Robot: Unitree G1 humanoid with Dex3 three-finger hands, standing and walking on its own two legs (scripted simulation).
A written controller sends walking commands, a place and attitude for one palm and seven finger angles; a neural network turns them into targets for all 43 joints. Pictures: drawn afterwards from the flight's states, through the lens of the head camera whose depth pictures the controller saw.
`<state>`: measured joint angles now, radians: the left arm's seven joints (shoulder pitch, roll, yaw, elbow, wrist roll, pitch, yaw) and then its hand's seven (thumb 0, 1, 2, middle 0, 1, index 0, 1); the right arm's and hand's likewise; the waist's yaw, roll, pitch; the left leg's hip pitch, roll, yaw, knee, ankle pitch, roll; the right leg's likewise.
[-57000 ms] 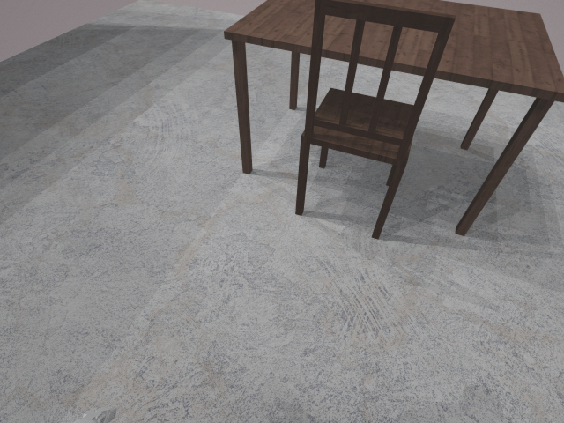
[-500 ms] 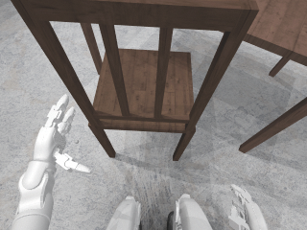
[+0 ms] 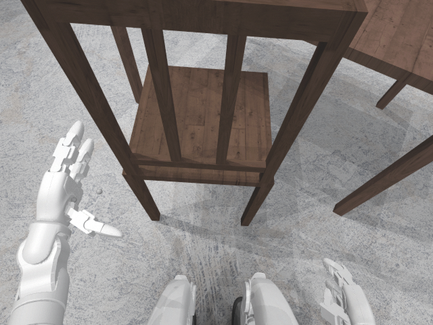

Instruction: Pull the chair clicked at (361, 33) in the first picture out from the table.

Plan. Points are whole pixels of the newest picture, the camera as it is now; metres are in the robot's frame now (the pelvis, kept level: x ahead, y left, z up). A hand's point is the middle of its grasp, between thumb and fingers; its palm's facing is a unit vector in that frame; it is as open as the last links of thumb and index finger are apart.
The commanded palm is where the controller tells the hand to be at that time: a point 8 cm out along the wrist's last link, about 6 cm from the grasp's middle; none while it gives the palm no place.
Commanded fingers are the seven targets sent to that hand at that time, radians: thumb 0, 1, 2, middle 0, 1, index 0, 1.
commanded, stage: push the fingers through the gap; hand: left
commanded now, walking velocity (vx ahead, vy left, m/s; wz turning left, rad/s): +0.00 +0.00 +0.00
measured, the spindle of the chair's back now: (167, 112) +0.47 +0.11 +0.06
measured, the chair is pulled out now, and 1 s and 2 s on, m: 0.21 0.21 0.21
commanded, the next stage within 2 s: hook a spindle and tug to test in 1.66 s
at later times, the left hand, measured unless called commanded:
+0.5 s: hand (103, 175) +0.36 +0.22 +0.02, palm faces -0.03 -1.00 -0.05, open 16.9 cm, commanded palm +0.35 +0.27 +0.02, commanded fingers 0.00 -0.50 0.30 -0.06 -0.08 -0.06 -0.08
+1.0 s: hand (107, 149) +0.42 +0.23 +0.02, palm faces +0.01 -1.00 -0.04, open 16.9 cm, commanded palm +0.40 +0.27 +0.02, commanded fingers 0.00 -0.50 0.30 -0.06 -0.08 -0.06 -0.08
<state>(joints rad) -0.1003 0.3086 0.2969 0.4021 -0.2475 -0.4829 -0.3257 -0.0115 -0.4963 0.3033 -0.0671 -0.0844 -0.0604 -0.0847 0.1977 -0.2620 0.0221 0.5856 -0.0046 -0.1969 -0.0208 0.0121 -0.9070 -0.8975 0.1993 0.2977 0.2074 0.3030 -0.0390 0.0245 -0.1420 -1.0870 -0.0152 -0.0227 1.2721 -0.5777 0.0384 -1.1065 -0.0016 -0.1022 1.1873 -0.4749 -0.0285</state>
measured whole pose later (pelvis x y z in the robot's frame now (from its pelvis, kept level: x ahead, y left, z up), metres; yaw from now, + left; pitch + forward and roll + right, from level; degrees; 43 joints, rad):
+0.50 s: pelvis +0.00 +0.00 +0.00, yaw -1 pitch +24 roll -3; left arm -0.25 0.35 0.33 0.57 -0.25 -0.43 -0.36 -0.01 -0.50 0.30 -0.06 -0.08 -0.06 -0.08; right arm 0.23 -0.27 0.02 0.60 0.00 -0.17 -0.01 0.01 -0.91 -0.90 0.20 0.30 0.21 0.30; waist -0.06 0.04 -0.15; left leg -1.11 -0.01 -0.02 1.27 -0.58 0.04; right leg -1.14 0.00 -0.09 1.19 -0.47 -0.03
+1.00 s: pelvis +0.00 +0.00 -0.01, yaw -1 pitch +25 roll -3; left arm -0.48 0.41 0.40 0.81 -0.20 -0.48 -0.35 -0.01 -0.50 0.30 -0.06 -0.08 -0.06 -0.08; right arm 0.26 -0.28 0.03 0.63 -0.01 -0.13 0.00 0.01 -0.91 -0.90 0.20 0.30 0.21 0.30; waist -0.09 0.03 -0.15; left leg -1.15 0.00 -0.01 1.29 -0.58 0.04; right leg -1.18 0.01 -0.09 1.20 -0.46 -0.02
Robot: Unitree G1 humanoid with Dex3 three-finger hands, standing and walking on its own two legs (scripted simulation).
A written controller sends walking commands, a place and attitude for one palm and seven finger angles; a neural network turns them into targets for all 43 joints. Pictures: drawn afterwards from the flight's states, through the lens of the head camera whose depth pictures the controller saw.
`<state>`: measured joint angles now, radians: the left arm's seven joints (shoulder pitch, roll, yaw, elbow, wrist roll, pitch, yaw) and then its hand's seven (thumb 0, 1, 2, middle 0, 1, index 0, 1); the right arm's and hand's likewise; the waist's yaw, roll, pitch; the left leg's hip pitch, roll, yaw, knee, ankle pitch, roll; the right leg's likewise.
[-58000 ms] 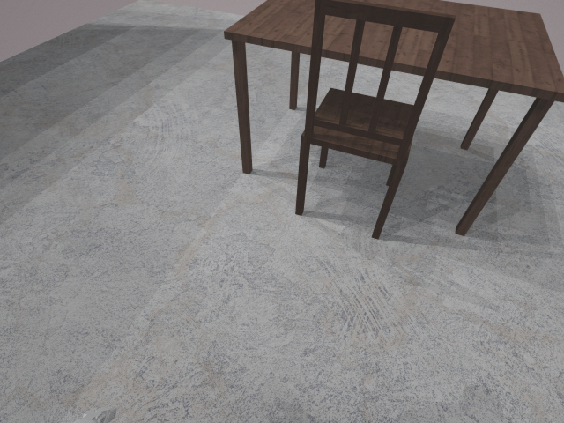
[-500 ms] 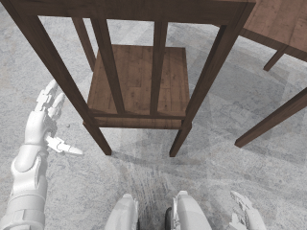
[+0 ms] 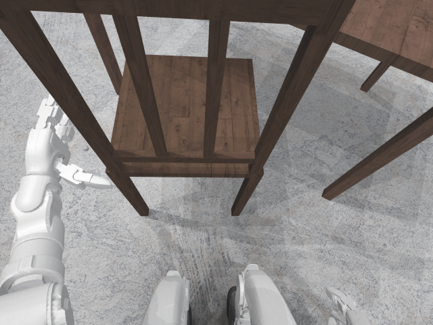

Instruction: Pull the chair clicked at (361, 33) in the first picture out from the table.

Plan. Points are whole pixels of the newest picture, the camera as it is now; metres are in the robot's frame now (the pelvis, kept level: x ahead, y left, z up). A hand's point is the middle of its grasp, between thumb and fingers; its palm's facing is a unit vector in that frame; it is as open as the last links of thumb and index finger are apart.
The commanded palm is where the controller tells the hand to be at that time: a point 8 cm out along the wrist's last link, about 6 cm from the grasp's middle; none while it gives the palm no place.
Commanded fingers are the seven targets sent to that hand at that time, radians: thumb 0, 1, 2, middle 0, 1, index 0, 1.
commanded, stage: push the fingers through the gap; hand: left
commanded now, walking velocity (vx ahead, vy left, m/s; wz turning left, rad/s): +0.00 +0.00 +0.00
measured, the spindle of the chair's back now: (149, 106) +0.47 +0.12 +0.07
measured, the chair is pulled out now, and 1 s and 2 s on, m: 0.21 0.21 0.22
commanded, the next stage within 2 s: hook a spindle and tug to test in 0.66 s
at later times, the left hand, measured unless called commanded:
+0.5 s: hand (93, 138) +0.44 +0.22 +0.02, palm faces +0.01 -1.00 -0.04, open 16.9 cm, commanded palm +0.41 +0.27 +0.02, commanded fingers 0.00 -0.50 0.30 -0.06 -0.08 -0.06 -0.08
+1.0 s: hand (95, 138) +0.43 +0.22 +0.02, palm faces +0.04 -1.00 -0.05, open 16.4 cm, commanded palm +0.41 +0.26 +0.02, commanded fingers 0.00 -0.50 0.30 -0.29 -0.79 -0.29 -0.79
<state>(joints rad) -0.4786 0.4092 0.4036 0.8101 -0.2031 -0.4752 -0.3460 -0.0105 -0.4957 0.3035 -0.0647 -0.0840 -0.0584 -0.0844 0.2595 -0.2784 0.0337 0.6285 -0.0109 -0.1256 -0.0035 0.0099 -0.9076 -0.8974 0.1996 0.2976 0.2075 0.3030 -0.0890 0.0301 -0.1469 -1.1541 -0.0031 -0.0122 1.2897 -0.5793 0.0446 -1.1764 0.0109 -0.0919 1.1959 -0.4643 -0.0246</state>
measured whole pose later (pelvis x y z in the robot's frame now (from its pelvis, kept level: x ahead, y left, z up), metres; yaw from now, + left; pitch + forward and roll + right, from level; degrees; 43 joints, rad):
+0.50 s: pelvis +0.00 +0.01 +0.00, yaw -1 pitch +26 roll -4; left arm -0.56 0.41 0.39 0.91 -0.17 -0.49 -0.32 -0.01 -0.50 0.30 -0.06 -0.08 -0.06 -0.08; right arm 0.29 -0.27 0.03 0.63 -0.02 -0.06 0.02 0.01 -0.91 -0.90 0.20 0.30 0.21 0.30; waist -0.11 0.04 -0.15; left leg -1.16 0.00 0.00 1.28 -0.57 0.05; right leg -1.18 0.01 -0.08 1.18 -0.45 -0.01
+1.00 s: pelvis +0.00 +0.00 +0.00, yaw +0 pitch +26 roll -4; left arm -0.58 0.40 0.38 0.92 -0.16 -0.52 -0.29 -0.01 -0.50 0.30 -0.14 -0.33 -0.12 -0.33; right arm 0.27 -0.28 0.03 0.62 -0.02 -0.05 0.02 0.01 -0.91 -0.90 0.20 0.30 0.21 0.30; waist -0.10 0.04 -0.15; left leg -1.16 -0.01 -0.01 1.29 -0.57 0.05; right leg -1.18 0.01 -0.09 1.19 -0.46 -0.02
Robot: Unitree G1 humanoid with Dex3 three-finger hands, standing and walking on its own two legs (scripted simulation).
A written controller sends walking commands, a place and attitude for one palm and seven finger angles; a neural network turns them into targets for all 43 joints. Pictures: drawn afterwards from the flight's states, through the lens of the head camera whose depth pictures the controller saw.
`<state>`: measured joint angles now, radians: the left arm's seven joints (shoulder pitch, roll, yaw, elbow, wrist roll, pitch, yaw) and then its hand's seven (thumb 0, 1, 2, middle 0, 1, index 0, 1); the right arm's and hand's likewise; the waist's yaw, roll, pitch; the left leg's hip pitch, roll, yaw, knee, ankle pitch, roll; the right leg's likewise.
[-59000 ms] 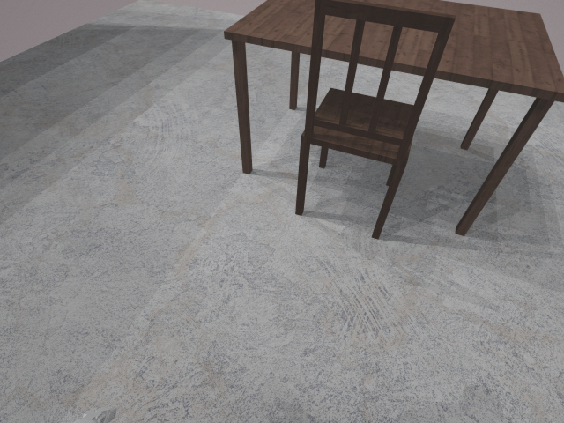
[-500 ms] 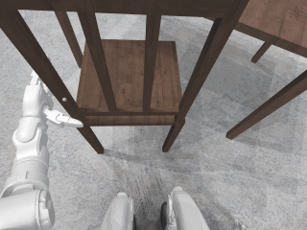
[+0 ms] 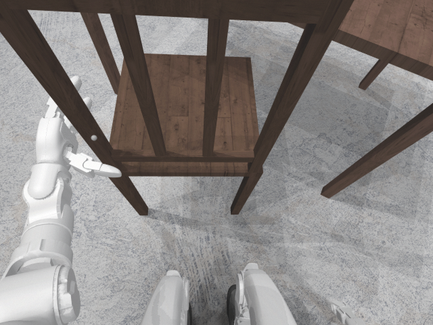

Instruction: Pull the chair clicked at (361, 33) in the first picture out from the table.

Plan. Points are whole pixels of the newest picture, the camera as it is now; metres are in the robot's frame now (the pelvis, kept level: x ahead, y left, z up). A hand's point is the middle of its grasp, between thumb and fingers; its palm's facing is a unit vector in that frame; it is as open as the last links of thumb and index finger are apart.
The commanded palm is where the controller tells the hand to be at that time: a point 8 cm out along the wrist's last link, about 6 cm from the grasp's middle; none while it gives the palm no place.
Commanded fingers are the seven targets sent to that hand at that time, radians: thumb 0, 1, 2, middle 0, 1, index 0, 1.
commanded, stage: hook a spindle and tug to test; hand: left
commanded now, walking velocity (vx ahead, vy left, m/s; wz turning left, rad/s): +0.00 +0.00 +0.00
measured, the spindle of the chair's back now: (148, 106) +0.47 +0.12 +0.07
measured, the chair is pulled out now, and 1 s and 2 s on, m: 0.21 0.22 0.27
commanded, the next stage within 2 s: step backward, pulling the chair out in 1.26 s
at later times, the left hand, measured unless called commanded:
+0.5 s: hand (90, 133) +0.45 +0.23 +0.02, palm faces +0.01 -1.00 -0.02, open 8.0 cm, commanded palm +0.42 +0.26 +0.02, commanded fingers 0.00 0.79 0.85 -0.50 -1.45 -0.50 -1.45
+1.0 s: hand (92, 143) +0.43 +0.22 +0.02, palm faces +0.04 -1.00 -0.02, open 6.0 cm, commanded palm +0.39 +0.26 +0.02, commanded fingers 0.00 0.90 0.90 -0.50 -1.45 -0.50 -1.45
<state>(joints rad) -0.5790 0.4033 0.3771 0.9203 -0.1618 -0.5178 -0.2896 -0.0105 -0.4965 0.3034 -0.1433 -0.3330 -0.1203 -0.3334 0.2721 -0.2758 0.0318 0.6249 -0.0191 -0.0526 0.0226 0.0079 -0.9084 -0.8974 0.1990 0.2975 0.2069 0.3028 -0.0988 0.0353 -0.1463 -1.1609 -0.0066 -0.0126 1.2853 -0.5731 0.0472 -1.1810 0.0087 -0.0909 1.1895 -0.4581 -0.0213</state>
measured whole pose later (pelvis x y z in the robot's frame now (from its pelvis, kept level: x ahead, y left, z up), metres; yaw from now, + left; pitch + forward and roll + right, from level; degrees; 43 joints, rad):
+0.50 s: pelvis +0.00 +0.01 +0.00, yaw -1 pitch +27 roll -4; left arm -0.59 0.43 0.40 0.92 -0.18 -0.51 -0.34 0.00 0.26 0.63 -0.45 -1.37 -0.45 -1.39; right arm 0.27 -0.28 0.03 0.62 -0.02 -0.05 0.02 0.01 -0.91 -0.90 0.20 0.30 0.21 0.30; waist -0.11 0.03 -0.15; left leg -1.17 0.00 -0.01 1.29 -0.58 0.06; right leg -1.19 0.01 -0.09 1.19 -0.46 -0.01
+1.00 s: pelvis +0.02 +0.01 +0.01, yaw -1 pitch +26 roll -4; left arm -0.40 0.34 0.34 0.72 -0.19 -0.49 -0.24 0.01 0.65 0.73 -0.39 -1.42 -0.38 -1.45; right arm 0.28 -0.25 0.02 0.60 -0.01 -0.05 0.05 0.01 -0.91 -0.90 0.20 0.30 0.21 0.30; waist -0.10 0.04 -0.17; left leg -1.10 0.00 0.00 1.24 -0.59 0.06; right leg -1.12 0.02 -0.07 1.14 -0.47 0.00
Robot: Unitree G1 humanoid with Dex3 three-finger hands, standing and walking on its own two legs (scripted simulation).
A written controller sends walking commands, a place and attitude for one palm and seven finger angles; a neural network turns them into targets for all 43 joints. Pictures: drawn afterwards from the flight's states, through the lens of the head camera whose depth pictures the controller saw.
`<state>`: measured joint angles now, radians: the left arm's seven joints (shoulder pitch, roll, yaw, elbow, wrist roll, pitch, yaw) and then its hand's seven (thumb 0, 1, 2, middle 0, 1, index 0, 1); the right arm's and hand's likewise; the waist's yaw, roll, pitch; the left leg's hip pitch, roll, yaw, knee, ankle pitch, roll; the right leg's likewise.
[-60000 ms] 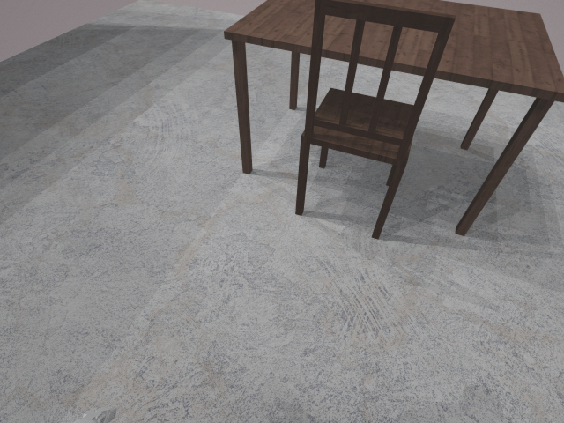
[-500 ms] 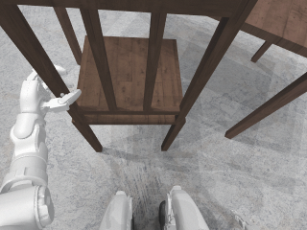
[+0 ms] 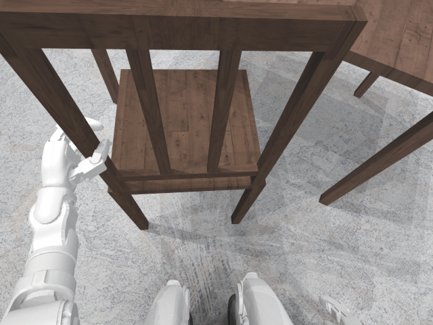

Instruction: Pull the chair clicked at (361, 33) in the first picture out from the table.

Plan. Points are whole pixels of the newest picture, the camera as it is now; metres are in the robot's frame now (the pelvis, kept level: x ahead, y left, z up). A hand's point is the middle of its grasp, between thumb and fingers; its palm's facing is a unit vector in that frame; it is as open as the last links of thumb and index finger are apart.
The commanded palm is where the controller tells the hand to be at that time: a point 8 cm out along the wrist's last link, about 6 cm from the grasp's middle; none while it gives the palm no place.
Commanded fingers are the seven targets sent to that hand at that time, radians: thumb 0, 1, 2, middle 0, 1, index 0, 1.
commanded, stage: hook a spindle and tug to test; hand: left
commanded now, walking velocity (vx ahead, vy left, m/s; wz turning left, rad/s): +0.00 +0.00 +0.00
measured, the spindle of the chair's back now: (155, 129) +0.44 +0.11 +0.06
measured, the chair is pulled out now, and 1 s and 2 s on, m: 0.22 0.27 0.35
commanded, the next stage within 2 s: step backward, pulling the chair out in 0.26 s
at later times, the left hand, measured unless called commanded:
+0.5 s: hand (98, 167) +0.38 +0.21 +0.02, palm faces +0.17 -0.98 -0.13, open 6.1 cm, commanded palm +0.36 +0.25 +0.01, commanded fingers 0.00 0.90 0.90 -0.50 -1.45 -0.50 -1.45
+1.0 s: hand (116, 198) +0.32 +0.17 +0.03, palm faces +0.14 -0.97 -0.17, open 5.9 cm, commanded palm +0.31 +0.21 +0.03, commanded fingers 0.00 0.90 0.90 -0.50 -1.45 -0.50 -1.45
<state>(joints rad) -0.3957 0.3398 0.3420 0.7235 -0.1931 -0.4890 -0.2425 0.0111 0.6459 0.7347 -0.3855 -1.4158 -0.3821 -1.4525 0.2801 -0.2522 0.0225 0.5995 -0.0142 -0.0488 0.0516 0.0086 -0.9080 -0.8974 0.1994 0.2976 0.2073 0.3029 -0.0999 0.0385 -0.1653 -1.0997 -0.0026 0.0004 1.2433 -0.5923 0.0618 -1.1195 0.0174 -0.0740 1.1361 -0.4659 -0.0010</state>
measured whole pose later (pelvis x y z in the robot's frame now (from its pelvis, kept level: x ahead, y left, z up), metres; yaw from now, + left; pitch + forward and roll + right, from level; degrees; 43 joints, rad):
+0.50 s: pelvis +0.00 -0.01 +0.04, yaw +2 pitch +18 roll -2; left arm -0.33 0.31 0.26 0.65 -0.11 -0.26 -0.03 0.04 0.62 0.74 -0.35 -1.27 -0.39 -1.45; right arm 0.24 -0.22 0.01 0.56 0.04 0.03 -0.05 0.01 -0.91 -0.90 0.20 0.30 0.21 0.30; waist -0.08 0.02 -0.05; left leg -0.83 -0.02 0.01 1.02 -0.51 0.05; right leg -0.86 0.01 -0.06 0.96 -0.41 -0.01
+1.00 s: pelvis -0.02 -0.01 +0.09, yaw -1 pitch +7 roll +0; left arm -0.34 0.23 0.16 0.94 -0.07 -0.28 0.09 0.07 0.61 0.68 -0.30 -1.18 -0.49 -1.45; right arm 0.27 -0.23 -0.01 0.67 0.04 0.08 -0.09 0.01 -0.91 -0.90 0.20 0.30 0.21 0.30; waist -0.07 0.00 0.06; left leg -0.46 -0.02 0.07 0.63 -0.30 0.05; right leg -0.52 0.02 0.01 0.58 -0.19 0.00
